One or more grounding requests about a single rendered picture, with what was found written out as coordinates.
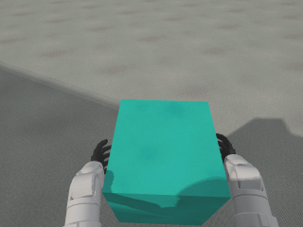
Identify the left robot hand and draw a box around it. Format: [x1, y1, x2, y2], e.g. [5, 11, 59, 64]
[91, 139, 112, 175]

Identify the left robot forearm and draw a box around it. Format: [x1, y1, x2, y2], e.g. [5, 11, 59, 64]
[63, 161, 104, 227]

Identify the carton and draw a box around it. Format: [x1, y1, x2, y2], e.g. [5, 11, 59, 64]
[102, 99, 231, 226]

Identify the right robot forearm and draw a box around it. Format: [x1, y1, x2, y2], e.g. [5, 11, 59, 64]
[223, 154, 279, 227]

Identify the right robot hand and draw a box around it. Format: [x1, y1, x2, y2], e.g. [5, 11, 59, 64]
[216, 133, 236, 165]

